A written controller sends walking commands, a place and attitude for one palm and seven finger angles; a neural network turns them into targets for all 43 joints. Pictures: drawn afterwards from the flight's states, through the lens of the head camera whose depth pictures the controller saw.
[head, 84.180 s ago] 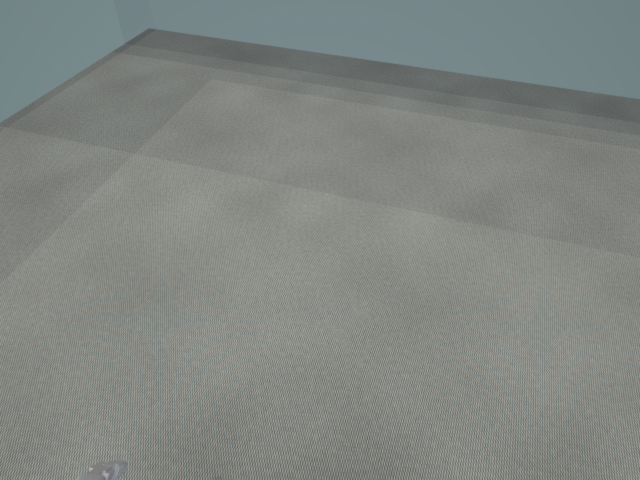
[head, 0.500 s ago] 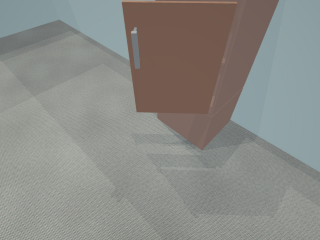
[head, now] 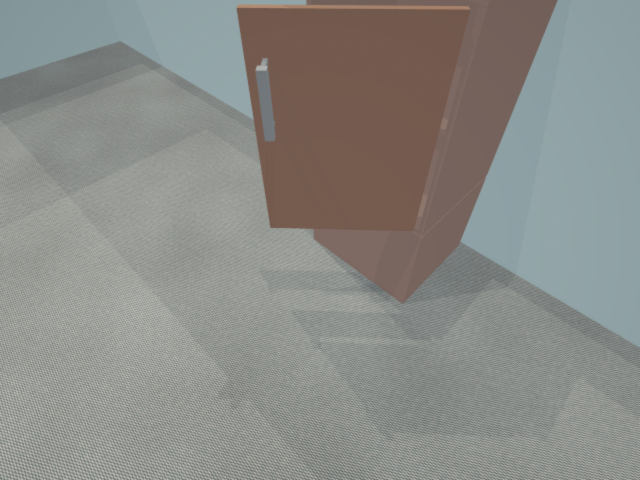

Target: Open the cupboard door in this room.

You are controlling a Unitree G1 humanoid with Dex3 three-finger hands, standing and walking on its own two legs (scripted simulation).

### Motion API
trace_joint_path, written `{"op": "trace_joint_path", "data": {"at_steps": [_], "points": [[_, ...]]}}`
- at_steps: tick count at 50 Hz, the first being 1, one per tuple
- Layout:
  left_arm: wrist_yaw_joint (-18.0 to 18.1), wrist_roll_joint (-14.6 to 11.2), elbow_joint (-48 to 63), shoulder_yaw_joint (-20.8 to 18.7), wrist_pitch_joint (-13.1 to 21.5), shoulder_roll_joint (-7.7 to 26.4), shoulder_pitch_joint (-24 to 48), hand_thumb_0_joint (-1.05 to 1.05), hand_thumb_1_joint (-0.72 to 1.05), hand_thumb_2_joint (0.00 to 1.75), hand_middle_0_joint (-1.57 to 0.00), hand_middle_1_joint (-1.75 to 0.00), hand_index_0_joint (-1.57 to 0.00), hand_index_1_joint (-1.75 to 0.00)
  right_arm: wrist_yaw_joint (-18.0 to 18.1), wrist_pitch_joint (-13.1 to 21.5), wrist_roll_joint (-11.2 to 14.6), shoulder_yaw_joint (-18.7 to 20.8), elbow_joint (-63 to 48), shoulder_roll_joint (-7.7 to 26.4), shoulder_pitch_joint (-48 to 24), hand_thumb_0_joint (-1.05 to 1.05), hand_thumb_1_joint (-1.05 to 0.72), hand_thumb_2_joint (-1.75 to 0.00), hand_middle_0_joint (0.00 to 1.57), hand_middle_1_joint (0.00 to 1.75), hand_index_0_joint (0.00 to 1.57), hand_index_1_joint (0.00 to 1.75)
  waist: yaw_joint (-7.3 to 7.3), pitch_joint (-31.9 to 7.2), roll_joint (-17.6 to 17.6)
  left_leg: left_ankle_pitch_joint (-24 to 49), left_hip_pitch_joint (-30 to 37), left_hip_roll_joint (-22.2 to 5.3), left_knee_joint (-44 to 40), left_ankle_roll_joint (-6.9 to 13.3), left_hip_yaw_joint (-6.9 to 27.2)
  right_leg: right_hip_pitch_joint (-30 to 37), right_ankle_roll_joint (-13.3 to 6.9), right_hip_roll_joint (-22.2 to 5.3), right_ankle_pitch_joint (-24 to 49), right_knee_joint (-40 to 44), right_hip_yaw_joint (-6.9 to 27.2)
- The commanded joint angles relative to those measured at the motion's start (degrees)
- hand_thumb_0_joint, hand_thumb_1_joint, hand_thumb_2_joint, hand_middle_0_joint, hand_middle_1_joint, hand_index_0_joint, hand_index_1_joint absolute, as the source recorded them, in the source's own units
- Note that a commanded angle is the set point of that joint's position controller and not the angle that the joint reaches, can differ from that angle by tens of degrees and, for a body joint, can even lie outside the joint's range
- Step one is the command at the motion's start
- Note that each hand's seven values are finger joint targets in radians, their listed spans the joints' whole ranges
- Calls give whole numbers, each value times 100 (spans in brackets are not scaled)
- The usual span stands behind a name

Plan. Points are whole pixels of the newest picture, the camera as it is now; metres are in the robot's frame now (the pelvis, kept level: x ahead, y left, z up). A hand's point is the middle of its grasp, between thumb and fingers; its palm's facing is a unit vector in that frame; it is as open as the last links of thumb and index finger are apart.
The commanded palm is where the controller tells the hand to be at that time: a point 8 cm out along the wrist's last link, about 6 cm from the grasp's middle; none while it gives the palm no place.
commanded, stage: look to check the result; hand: left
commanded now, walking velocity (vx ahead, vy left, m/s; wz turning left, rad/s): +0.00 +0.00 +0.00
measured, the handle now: (267, 100) +0.81 +0.15 +0.06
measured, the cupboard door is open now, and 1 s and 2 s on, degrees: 42 42 42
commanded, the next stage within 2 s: none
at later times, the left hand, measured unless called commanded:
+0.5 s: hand out of the picture +0.00 +0.17 -0.17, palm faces +0.05 -0.98 -0.21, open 7.3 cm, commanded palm none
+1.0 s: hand out of the picture +0.00 +0.17 -0.17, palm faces +0.05 -0.98 -0.21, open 7.3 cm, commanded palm none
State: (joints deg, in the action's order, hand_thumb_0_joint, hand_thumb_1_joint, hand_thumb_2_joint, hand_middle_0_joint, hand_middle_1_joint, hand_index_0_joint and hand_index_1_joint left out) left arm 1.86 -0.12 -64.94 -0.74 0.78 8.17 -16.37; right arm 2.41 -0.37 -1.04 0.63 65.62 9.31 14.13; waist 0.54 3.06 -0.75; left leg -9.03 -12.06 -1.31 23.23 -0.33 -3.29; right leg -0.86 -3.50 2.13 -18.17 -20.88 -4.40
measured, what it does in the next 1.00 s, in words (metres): stands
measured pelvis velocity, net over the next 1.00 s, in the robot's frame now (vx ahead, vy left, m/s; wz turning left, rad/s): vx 0.01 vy -0.01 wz -0.01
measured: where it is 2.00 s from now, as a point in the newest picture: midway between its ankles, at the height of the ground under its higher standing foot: outside the picture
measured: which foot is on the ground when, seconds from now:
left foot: down 0.00-1.00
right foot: down 0.00-1.00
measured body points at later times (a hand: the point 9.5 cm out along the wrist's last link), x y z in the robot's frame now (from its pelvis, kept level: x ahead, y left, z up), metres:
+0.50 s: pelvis +0.01 -0.01 +0.00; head +0.03 -0.02 +0.45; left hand +0.00 +0.22 -0.16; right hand +0.01 -0.24 -0.17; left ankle +0.04 +0.13 -0.74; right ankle -0.07 -0.07 -0.74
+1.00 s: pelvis +0.01 -0.01 +0.00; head +0.03 -0.01 +0.45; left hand +0.00 +0.22 -0.16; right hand +0.01 -0.23 -0.17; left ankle +0.04 +0.13 -0.74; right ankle -0.07 -0.07 -0.74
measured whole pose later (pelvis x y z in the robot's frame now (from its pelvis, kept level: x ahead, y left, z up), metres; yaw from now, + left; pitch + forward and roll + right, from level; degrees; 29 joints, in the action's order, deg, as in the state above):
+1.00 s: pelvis +0.01 -0.01 +0.00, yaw +0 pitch -2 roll +1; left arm 1.9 -0.2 -65.1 -0.9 0.5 8.4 -16.8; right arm 2.9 -0.4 -0.9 0.5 65.6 9.2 14.2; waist 0.3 3.4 -0.2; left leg -10.5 -10.9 -1.7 23.6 -0.9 -3.5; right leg 1.0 -3.8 2.5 -18.7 -19.5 -4.1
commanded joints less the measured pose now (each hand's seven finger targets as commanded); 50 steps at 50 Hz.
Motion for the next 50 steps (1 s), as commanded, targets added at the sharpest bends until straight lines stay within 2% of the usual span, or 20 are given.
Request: {"op": "trace_joint_path", "data": {"at_steps": [1, 4, 6, 11, 14, 16, 20, 24, 26, 33, 41, 45, 46, 47, 50], "points": [[81, 29, 89, -129, 61, 709, -469, 0, 90, 90, -20, -30, -20, -30, 34, 12, 19, 78, -141, 620, 323, 0, -90, -90, 20, 30, 20, 30, 10, 225, 163, 868, 464, -500, -96, 213, 478, -770, 137, -860, 1847, 519, 647], [72, 17, 94, -129, 52, 710, -414, 0, 90, 90, -20, -30, -20, -30, 34, 11, 10, 70, -131, 583, 334, 0, -90, -90, 20, 30, 20, 30, 21, 219, 35, 848, 449, -509, -122, 201, 476, -731, 106, -855, 1739, 520, 659], [74, 22, 89, -133, 54, 719, -426, 0, 90, 90, -20, -30, -20, -30, 39, 10, 16, 72, -140, 623, 302, 0, -90, -90, 20, 30, 20, 30, 4, 217, 120, 893, 500, -517, -115, 206, 488, -757, 116, -849, 1765, 532, 643], [83, 22, 96, -149, 57, 754, -443, 0, 90, 90, -20, -30, -20, -30, 54, 18, 28, 74, -154, 633, 319, 0, -90, -90, 20, 30, 20, 30, -6, 60, 202, 1031, 535, -506, -38, 213, 430, -583, 186, -862, 2253, 477, 642], [86, 17, 90, -148, 51, 739, -436, 0, 90, 90, -20, -30, -20, -30, 59, 17, 19, 68, -135, 599, 337, 0, -90, -90, 20, 30, 20, 30, 2, 92, 145, 1045, 498, -505, -21, 211, 407, -541, 188, -874, 2360, 463, 631], [88, 19, 88, -150, 46, 755, -477, 0, 90, 90, -20, -30, -20, -30, 63, 11, 31, 71, -155, 628, 319, 0, -90, -90, 20, 30, 20, 30, -15, 116, 214, 1044, 524, -501, -5, 212, 406, -583, 217, -867, 2380, 472, 614], [75, 13, 70, -129, 34, 695, -445, 0, 90, 90, -20, -30, -20, -30, 63, 8, 15, 58, -126, 583, 351, 0, -90, -90, 20, 30, 20, 30, 7, 202, 41, 982, 501, -516, -67, 205, 434, -623, 158, -856, 2037, 506, 637], [73, 15, 64, -129, 36, 691, -455, 0, 90, 90, -20, -30, -20, -30, 67, 10, 17, 61, -120, 591, 335, 0, -90, -90, 20, 30, 20, 30, 4, 205, 70, 996, 539, -520, -66, 208, 447, -635, 158, -855, 2014, 528, 635], [77, 23, 56, -130, 43, 712, -468, 0, 90, 90, -20, -30, -20, -30, 68, 10, 32, 66, -137, 630, 318, 0, -90, -90, 20, 30, 20, 30, -1, 177, 172, 1035, 572, -528, -55, 214, 439, -650, 189, -841, 2092, 531, 644], [88, 21, 59, -134, 45, 689, -512, 0, 90, 90, -20, -30, -20, -30, 82, 24, 26, 62, -131, 575, 361, 0, -90, -90, 20, 30, 20, 30, 2, 68, 133, 1161, 568, -513, 7, 220, 391, -496, 224, -875, 2498, 456, 609], [87, 26, 72, -141, 45, 708, -525, 0, 90, 90, -20, -30, -20, -30, 80, 16, 34, 69, -144, 604, 348, 0, -90, -90, 20, 30, 20, 30, -7, 160, 204, 1109, 568, -523, -21, 220, 403, -570, 228, -850, 2340, 498, 610], [78, 18, 77, -127, 41, 679, -494, 0, 90, 90, -20, -30, -20, -30, 82, 29, 20, 54, -124, 588, 381, 0, -90, -90, 20, 30, 20, 30, 7, 149, 55, 1181, 568, -527, -53, 220, 433, -526, 163, -849, 2253, 478, 630], [81, 25, 80, -144, 45, 707, -514, 0, 90, 90, -20, -30, -20, -30, 84, 31, 32, 65, -143, 602, 358, 0, -90, -90, 20, 30, 20, 30, -15, 135, 168, 1193, 602, -531, -48, 226, 440, -550, 184, -842, 2265, 494, 617], [78, 22, 76, -132, 41, 695, -510, 0, 90, 90, -20, -30, -20, -30, 82, 34, 27, 59, -131, 589, 367, 0, -90, -90, 20, 30, 20, 30, -1, 151, 101, 1186, 577, -532, -41, 226, 419, -529, 188, -865, 2293, 491, 604], [84, 21, 73, -131, 45, 715, -528, 0, 90, 90, -20, -30, -20, -30, 78, 23, 31, 58, -139, 592, 377, 0, -90, -90, 20, 30, 20, 30, -3, 176, 229, 1078, 545, -511, -27, 224, 394, -518, 244, -879, 2433, 502, 613]]}}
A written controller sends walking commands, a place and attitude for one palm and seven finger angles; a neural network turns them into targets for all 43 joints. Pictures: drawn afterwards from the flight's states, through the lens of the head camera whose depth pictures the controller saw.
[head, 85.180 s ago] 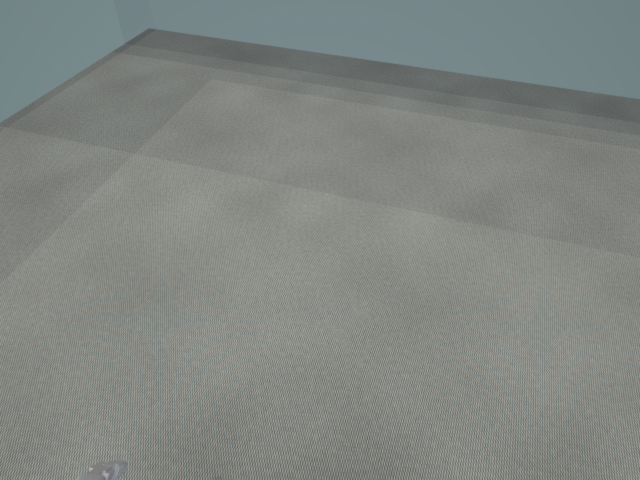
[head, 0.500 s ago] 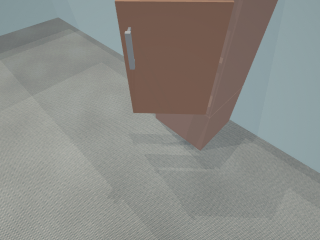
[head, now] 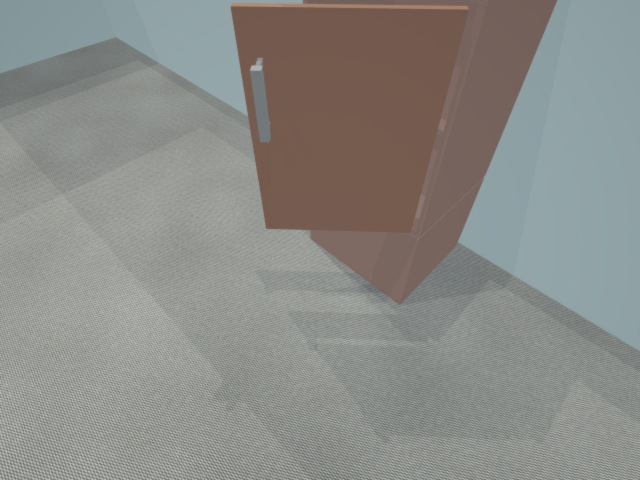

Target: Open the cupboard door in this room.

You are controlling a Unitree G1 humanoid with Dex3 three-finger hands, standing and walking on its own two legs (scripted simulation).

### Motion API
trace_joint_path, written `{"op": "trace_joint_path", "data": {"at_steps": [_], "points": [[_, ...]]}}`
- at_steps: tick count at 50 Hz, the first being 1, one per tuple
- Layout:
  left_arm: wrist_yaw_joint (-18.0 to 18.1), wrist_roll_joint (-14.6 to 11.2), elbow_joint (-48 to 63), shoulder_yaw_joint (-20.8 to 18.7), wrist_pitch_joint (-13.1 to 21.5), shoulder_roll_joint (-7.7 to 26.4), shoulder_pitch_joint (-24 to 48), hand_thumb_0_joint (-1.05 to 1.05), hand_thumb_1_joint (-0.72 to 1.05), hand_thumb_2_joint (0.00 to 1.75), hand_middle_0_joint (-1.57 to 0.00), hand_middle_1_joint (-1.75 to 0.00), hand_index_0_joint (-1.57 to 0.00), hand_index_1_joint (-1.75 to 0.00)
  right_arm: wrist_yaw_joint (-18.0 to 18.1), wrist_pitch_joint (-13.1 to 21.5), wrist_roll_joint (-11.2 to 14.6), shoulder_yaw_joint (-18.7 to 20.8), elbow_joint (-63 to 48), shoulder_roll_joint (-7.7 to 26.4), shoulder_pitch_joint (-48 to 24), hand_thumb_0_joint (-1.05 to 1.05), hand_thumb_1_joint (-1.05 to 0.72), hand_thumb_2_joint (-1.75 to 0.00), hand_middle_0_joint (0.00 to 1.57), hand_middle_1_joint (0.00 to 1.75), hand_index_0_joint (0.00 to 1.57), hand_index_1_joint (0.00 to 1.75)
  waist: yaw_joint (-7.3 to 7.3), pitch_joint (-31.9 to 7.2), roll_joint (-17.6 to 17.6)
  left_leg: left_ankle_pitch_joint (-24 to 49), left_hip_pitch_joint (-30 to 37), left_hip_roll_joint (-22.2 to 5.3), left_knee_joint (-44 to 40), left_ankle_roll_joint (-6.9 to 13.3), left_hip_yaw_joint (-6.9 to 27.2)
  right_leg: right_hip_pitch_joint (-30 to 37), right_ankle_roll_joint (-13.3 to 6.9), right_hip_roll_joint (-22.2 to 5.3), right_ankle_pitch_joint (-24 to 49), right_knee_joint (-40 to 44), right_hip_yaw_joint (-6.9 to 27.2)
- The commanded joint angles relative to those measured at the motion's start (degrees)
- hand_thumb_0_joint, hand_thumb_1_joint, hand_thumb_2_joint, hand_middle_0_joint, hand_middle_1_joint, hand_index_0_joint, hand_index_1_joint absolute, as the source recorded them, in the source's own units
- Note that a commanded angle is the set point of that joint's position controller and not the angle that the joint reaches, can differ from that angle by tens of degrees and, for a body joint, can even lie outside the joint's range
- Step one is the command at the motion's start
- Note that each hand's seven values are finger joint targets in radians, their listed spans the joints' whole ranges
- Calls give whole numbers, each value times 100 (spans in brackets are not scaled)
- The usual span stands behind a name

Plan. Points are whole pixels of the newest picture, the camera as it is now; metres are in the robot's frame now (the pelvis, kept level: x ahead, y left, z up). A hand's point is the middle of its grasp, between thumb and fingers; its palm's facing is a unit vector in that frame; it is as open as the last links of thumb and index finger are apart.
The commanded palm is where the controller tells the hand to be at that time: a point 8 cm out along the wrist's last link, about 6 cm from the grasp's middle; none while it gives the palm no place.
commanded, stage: look to check the result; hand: left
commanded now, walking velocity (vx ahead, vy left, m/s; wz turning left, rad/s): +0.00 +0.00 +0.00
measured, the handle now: (262, 101) +0.80 +0.16 +0.06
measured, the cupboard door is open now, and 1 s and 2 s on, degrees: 42 42 42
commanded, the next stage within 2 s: stand and wait in 1.22 s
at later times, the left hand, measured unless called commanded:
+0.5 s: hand out of the picture -0.02 +0.19 -0.17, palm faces +0.03 -0.98 -0.21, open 7.3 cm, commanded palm none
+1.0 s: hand out of the picture -0.01 +0.19 -0.17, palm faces +0.03 -0.97 -0.22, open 7.3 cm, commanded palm none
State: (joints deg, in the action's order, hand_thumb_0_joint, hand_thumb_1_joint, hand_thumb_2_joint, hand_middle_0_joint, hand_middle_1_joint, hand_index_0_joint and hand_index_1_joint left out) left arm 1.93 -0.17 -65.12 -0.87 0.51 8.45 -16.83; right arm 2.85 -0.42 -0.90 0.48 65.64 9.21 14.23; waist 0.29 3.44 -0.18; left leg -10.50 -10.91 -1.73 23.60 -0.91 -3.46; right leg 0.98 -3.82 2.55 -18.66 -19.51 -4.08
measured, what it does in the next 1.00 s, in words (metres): stands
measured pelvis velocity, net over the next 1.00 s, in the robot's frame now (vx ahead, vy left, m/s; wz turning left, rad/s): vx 0.00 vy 0.01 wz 0.00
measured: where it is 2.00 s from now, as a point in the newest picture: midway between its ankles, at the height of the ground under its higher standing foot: outside the picture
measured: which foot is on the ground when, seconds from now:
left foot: down 0.00-1.00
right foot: down 0.00-1.00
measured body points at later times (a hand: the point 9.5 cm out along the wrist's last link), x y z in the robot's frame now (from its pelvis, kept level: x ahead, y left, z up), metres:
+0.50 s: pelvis -0.01 +0.01 +0.00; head +0.01 +0.00 +0.45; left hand -0.02 +0.24 -0.16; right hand -0.01 -0.22 -0.16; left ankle +0.02 +0.13 -0.74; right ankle -0.08 -0.06 -0.74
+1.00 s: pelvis +0.00 +0.01 +0.00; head +0.01 +0.00 +0.45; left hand -0.01 +0.24 -0.15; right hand +0.00 -0.23 -0.16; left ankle +0.02 +0.13 -0.74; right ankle -0.08 -0.06 -0.74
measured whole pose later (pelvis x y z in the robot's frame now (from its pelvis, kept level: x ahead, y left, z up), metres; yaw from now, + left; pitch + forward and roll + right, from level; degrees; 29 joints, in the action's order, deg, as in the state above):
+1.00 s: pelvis +0.00 +0.01 +0.00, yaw +0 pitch -2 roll +1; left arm 1.5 -0.1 -65.5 -0.6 0.7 9.7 -15.1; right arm 2.5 -0.2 -1.0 0.3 65.9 10.5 13.0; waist 0.4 3.8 -0.3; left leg -9.2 -10.8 -1.3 21.8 -0.4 -3.8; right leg 0.6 -3.4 2.1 -17.6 -18.6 -3.8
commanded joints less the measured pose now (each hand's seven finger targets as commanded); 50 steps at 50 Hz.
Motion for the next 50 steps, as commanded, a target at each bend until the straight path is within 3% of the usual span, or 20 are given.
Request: {"op": "trace_joint_path", "data": {"at_steps": [1, 13, 26, 34, 50], "points": [[79, 33, 99, -122, 69, 688, -488, 0, 90, 90, -20, -30, -20, -30, 35, 22, 21, 83, -144, 621, 342, 0, -90, -90, 20, 30, 20, 30, 10, 172, 145, 1213, 443, -466, -60, 279, 420, -757, 277, -904, 2416, 377, 590], [50, 27, 77, -97, 77, 695, -392, 0, 90, 90, -20, -30, -20, -30, 23, 48, 6, 76, -131, 652, 342, 0, -90, -90, 20, 30, 20, 30, 35, 124, -32, 1264, 494, -511, -182, 288, 501, -772, 153, -887, 1941, 423, 618], [39, 27, 59, -88, 88, 753, -352, 0, 90, 90, -20, -30, -20, -30, 7, 51, 13, 78, -123, 734, 259, 0, -90, -90, 20, 30, 20, 30, 11, 155, 92, 1132, 522, -525, -271, 279, 529, -875, 142, -887, 1672, 487, 633], [32, 29, 66, -74, 85, 765, -266, 0, 90, 90, -20, -30, -20, -30, 3, 53, -1, 72, -115, 756, 253, 0, -90, -90, 20, 30, 20, 30, 34, 153, -24, 1133, 482, -526, -303, 276, 543, -833, 127, -896, 1645, 490, 654], [33, 29, 71, -95, 94, 846, -220, 0, 90, 90, -20, -30, -20, -30, 1, 55, 5, 76, -133, 822, 153, 0, -90, -90, 20, 30, 20, 30, 30, 43, 96, 1213, 549, -533, -261, 269, 517, -761, 169, -938, 1966, 485, 635]]}}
